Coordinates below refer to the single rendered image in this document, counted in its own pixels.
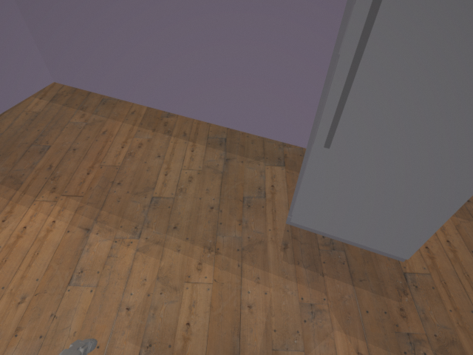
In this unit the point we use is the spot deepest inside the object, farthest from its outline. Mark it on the handle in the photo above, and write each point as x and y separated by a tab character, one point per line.
353	69

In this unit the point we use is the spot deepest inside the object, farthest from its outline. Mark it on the fridge door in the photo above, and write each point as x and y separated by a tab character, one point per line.
401	160

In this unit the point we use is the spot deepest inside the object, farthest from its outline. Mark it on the left robot hand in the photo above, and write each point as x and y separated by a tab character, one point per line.
80	347

